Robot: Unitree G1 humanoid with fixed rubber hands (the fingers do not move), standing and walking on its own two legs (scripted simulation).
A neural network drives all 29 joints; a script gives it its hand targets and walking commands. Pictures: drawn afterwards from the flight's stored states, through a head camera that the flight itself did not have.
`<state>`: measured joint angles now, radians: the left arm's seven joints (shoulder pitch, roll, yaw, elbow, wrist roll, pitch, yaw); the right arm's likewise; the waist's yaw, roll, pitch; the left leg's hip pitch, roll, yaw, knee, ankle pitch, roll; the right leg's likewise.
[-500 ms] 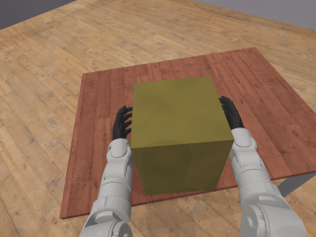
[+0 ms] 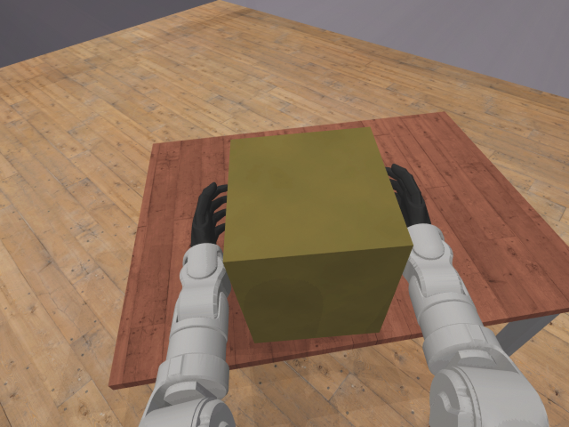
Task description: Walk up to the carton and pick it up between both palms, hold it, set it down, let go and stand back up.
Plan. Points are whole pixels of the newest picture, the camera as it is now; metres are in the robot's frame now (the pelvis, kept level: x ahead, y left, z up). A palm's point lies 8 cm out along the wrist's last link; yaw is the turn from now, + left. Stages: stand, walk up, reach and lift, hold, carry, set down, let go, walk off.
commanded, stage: reach and lift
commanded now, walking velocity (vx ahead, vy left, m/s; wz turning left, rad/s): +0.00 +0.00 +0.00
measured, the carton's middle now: (309, 241) +0.40 -0.03 +0.06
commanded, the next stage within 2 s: none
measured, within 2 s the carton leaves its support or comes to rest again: neither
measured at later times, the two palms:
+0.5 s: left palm (200, 234) +0.36 +0.11 +0.14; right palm (431, 224) +0.35 -0.18 +0.14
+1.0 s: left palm (185, 237) +0.34 +0.13 +0.16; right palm (427, 235) +0.33 -0.17 +0.14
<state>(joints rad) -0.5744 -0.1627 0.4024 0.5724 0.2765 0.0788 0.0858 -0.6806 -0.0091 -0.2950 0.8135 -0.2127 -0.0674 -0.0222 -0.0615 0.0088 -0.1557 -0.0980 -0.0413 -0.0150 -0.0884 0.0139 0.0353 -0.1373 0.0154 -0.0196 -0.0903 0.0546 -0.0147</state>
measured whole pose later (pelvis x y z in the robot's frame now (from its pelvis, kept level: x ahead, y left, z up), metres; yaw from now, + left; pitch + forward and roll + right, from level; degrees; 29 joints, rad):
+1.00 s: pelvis -0.04 -0.02 +0.00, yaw +4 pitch -4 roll -1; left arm -0.62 -0.03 0.23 0.32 0.24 0.50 0.04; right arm -0.60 0.00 -0.14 0.59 0.01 0.17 -0.16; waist -0.10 -0.05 0.00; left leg -0.08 -0.02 -0.08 0.29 -0.15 0.01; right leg -0.04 0.03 -0.10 0.17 -0.08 -0.04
